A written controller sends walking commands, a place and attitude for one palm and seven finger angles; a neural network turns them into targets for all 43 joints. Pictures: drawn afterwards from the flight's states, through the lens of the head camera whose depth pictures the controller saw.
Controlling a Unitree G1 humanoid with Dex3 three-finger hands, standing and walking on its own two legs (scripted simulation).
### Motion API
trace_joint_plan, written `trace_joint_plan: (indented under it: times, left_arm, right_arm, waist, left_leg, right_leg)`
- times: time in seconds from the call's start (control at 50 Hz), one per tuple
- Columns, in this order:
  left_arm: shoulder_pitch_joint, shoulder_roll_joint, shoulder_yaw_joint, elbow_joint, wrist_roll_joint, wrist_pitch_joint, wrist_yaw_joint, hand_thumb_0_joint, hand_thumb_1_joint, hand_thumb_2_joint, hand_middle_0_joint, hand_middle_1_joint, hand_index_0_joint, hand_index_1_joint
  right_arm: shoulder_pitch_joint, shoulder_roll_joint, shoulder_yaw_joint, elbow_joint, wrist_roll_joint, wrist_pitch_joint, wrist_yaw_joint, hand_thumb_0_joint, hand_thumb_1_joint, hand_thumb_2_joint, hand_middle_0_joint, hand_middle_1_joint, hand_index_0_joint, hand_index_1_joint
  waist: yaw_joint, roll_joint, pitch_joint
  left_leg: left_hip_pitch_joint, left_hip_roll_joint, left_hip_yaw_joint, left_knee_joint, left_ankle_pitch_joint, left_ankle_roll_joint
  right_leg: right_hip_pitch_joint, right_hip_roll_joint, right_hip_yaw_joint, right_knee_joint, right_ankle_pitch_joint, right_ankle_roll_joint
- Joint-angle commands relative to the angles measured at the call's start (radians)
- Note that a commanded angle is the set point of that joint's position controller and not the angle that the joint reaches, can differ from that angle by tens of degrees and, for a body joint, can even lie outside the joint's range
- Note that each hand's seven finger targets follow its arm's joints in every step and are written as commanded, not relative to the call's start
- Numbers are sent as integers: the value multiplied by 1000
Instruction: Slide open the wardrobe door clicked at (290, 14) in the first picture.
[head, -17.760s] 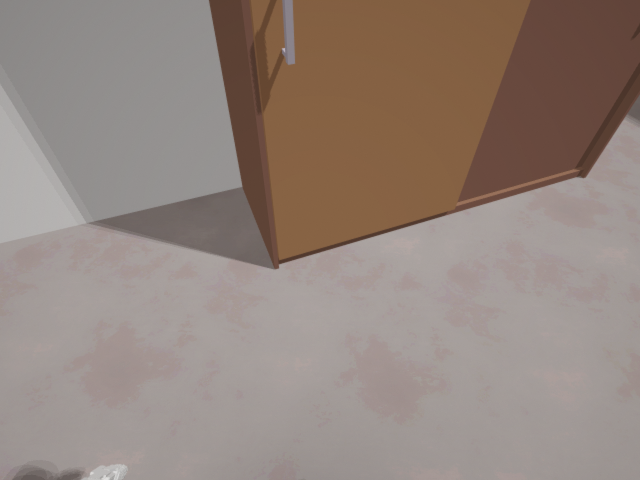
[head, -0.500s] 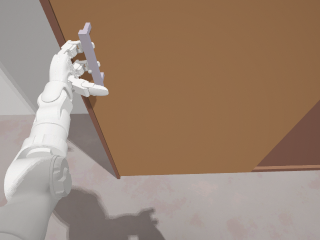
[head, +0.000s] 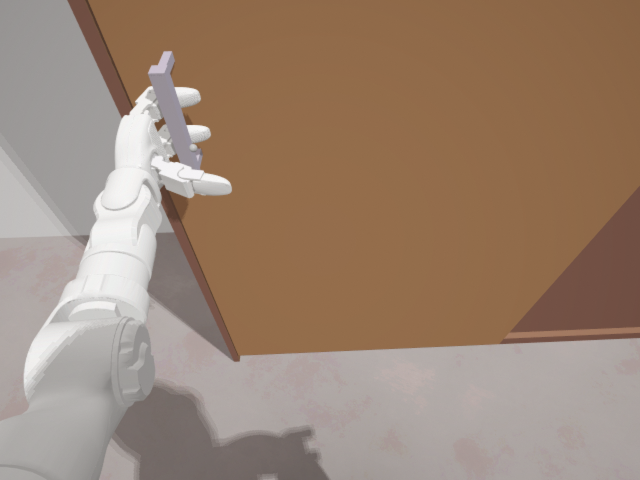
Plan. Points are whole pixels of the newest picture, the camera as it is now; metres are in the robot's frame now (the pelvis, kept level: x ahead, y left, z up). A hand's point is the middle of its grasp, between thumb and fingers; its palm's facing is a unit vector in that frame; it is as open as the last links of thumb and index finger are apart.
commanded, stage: slide the fingers in behind the handle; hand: left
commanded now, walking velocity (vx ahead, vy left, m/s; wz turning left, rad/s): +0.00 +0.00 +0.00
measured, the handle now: (181, 122) +0.54 +0.17 +0.17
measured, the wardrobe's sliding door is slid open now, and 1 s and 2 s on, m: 0.00 0.00 0.00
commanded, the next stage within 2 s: grip the handle and tug to test in 0.50 s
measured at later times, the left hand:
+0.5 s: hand (193, 148) +0.48 +0.14 +0.17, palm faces +0.02 -1.00 +0.00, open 14.1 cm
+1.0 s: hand (194, 147) +0.48 +0.14 +0.17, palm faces +0.02 -1.00 +0.00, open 10.4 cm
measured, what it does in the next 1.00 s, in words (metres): stands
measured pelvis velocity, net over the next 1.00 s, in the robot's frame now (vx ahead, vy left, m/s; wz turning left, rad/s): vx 0.00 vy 0.00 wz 0.00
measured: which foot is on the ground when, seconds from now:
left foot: down 0.00-1.00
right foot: down 0.00-1.00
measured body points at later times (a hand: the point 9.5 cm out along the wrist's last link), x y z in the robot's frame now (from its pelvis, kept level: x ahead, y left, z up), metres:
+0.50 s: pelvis +0.00 +0.00 +0.00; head +0.04 +0.00 +0.45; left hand +0.47 +0.20 +0.17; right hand +0.07 -0.26 -0.12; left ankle +0.00 +0.13 -0.73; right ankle +0.01 -0.13 -0.73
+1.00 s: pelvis +0.00 +0.00 +0.00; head +0.04 +0.00 +0.45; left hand +0.47 +0.20 +0.17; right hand +0.05 -0.26 -0.12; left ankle +0.00 +0.13 -0.73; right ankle +0.01 -0.13 -0.73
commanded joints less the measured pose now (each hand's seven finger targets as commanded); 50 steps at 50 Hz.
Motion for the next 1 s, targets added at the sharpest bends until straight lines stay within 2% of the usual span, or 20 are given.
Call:
trace_joint_plan:
  times: [0.0, 0.02, 0.06, 0.1, 0.14, 0.22, 0.26, 0.28, 0.36, 0.38, 0.48, 0.54, 0.58, 0.62, 0.68, 0.72, 0.78, 0.82, 0.9, 0.98]
  left_arm:
    - [-516, 164, -25, -258, -4, -75, 1, 0, -500, 300, -300, -1200, -300, -1200]
    - [-511, 141, -42, -259, -7, -77, 1, 0, -500, 300, -300, -1200, -300, -1200]
    - [-536, 169, -21, -249, -6, -75, 7, 0, -500, 300, -300, -1200, -300, -1200]
    - [-541, 139, -42, -277, -7, -79, 4, 0, -500, 300, -300, -1200, -300, -1200]
    - [-516, 122, -50, -284, -10, -79, 6, 0, -500, 300, -300, -1200, -300, -1200]
    - [-518, 135, -41, -259, -13, -70, 9, 0, -500, 300, -300, -1200, -300, -1200]
    - [-552, 148, -36, -256, -7, -70, 10, 0, -500, 300, -300, -1200, -300, -1200]
    - [-559, 123, -55, -257, -9, -69, 10, 0, -500, 300, -300, -1200, -300, -1200]
    - [-544, 144, -37, -231, -5, -67, 10, 0, -500, 300, -300, -1200, -300, -1200]
    - [-557, 121, -55, -227, -6, -64, 8, 0, -500, 300, -300, -1200, -300, -1200]
    - [-579, 163, -24, -216, -3, -70, 11, 0, -500, 300, -300, -1200, -300, -1200]
    - [-569, 146, -33, -228, -7, -77, 9, 0, -500, 300, -300, -1200, -300, -1200]
    - [-558, 159, -23, -202, -9, -74, 6, 0, -500, 300, -300, -1200, -300, -1200]
    - [-572, 196, -3, -198, -2, -79, 8, 0, -407, 340, -310, -1213, -310, -1213]
    - [-547, 181, -7, -210, 0, -82, 7, 0, -267, 400, -325, -1233, -325, -1233]
    - [-547, 202, 9, -212, -3, -87, 9, 0, -173, 440, -335, -1247, -335, -1247]
    - [-556, 159, -30, -228, -2, -81, 4, 0, -33, 500, -350, -1267, -350, -1267]
    - [-551, 184, -10, -219, 0, -81, 10, 0, 60, 540, -360, -1280, -360, -1280]
    - [-562, 147, -36, -239, -1, -81, 10, 0, 247, 620, -380, -1307, -380, -1307]
    - [-556, 153, -31, -235, -5, -78, 11, 0, 433, 700, -400, -1333, -400, -1333]
  right_arm:
    - [33, -133, -50, -94, 6, -41, -9, 0, -900, -900, 200, 300, 200, 300]
    - [37, -134, -52, -95, 5, -41, -9, 0, -900, -900, 200, 300, 200, 300]
    - [36, -139, -51, -86, 6, -43, -10, 0, -900, -900, 200, 300, 200, 300]
    - [29, -133, -52, -90, 5, -47, -7, 0, -900, -900, 200, 300, 200, 300]
    - [26, -132, -52, -89, 7, -49, -6, 0, -900, -900, 200, 300, 200, 300]
    - [29, -137, -52, -84, 5, -46, -9, 0, -900, -900, 200, 300, 200, 300]
    - [27, -135, -50, -76, 6, -45, -11, 0, -900, -900, 200, 300, 200, 300]
    - [24, -132, -50, -77, 6, -46, -10, 0, -900, -900, 200, 300, 200, 300]
    - [29, -134, -50, -75, 5, -44, -11, 0, -900, -900, 200, 300, 200, 300]
    - [26, -130, -47, -77, 5, -44, -9, 0, -900, -900, 200, 300, 200, 300]
    - [37, -135, -48, -72, 2, -43, -9, 0, -900, -900, 200, 300, 200, 300]
    - [38, -133, -48, -76, 1, -43, -6, 0, -900, -900, 200, 300, 200, 300]
    - [40, -137, -48, -77, 2, -40, -7, 0, -900, -900, 200, 300, 200, 300]
    - [45, -141, -48, -76, 0, -36, -10, 0, -900, -900, 200, 300, 200, 300]
    - [36, -134, -48, -84, 3, -39, -7, 0, -900, -900, 200, 300, 200, 300]
    - [48, -140, -50, -80, -1, -37, -8, 0, -900, -900, 200, 300, 200, 300]
    - [40, -134, -49, -84, 4, -38, -7, 0, -900, -900, 200, 300, 200, 300]
    - [49, -140, -52, -81, 2, -37, -9, 0, -900, -900, 200, 300, 200, 300]
    - [42, -135, -53, -80, 3, -43, -6, 0, -900, -900, 200, 300, 200, 300]
    - [46, -138, -55, -75, 4, -43, -6, 0, -900, -900, 200, 300, 200, 300]
  waist:
    - [-4, -2, -351]
    - [-11, -29, -347]
    - [-10, -26, -345]
    - [-4, 13, -367]
    - [-4, 11, -383]
    - [-10, -52, -344]
    - [-12, -18, -334]
    - [-16, -13, -337]
    - [-11, -37, -346]
    - [-14, -14, -329]
    - [-14, -13, -355]
    - [-13, -11, -368]
    - [-14, -55, -347]
    - [-12, -41, -345]
    - [-3, 11, -359]
    - [-3, -45, -369]
    - [-13, -3, -353]
    - [-10, -29, -350]
    - [-13, 8, -358]
    - [-15, -21, -354]
  left_leg:
    - [163, -52, -24, -67, 254, 37]
    - [168, -50, -25, -64, 262, 40]
    - [166, -50, -28, -68, 239, 38]
    - [190, -51, -27, -67, 260, 35]
    - [207, -50, -28, -59, 302, 36]
    - [176, -50, -28, -64, 271, 41]
    - [176, -50, -30, -67, 264, 37]
    - [185, -51, -29, -65, 266, 38]
    - [172, -53, -31, -63, 264, 39]
    - [169, -54, -29, -64, 259, 38]
    - [168, -56, -33, -58, 264, 38]
    - [179, -54, -38, -55, 285, 36]
    - [152, -54, -33, -59, 267, 38]
    - [141, -56, -35, -59, 251, 40]
    - [158, -56, -29, -57, 254, 36]
    - [148, -54, -36, -57, 263, 38]
    - [162, -51, -31, -59, 261, 35]
    - [153, -50, -37, -60, 259, 37]
    - [175, -50, -34, -60, 251, 34]
    - [170, -48, -34, -62, 257, 35]
  right_leg:
    - [147, 54, -1, -52, 327, -34]
    - [147, 54, -4, -54, 327, -32]
    - [138, 54, 1, -57, 312, -31]
    - [138, 53, 1, -53, 324, -34]
    - [144, 54, -1, -46, 354, -35]
    - [153, 53, -4, -56, 339, -32]
    - [132, 51, -2, -54, 329, -32]
    - [125, 52, -1, -54, 332, -32]
    - [135, 51, 0, -52, 331, -31]
    - [125, 50, -1, -53, 329, -32]
    - [132, 49, 1, -47, 332, -33]
    - [130, 51, -3, -42, 339, -33]
    - [139, 52, -2, -45, 339, -31]
    - [144, 49, 0, -47, 321, -32]
    - [132, 51, 3, -46, 320, -34]
    - [156, 52, -2, -43, 325, -34]
    - [127, 54, -1, -46, 324, -32]
    - [137, 53, -4, -46, 310, -34]
    - [117, 55, -2, -49, 301, -34]
    - [123, 56, -4, -50, 310, -33]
